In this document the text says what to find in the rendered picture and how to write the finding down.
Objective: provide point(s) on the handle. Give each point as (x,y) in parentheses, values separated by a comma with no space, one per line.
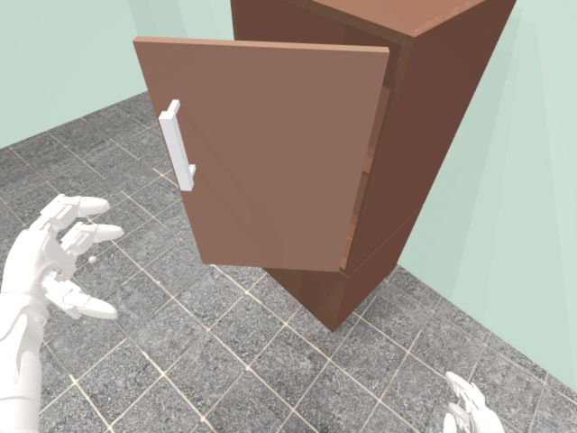
(171,132)

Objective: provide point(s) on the robot left hand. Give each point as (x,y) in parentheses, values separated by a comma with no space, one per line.
(35,253)

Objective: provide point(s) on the left robot forearm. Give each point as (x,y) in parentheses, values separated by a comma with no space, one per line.
(22,319)

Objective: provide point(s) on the cupboard door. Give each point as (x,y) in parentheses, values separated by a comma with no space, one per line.
(278,132)

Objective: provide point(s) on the robot right hand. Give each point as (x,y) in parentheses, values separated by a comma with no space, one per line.
(480,419)

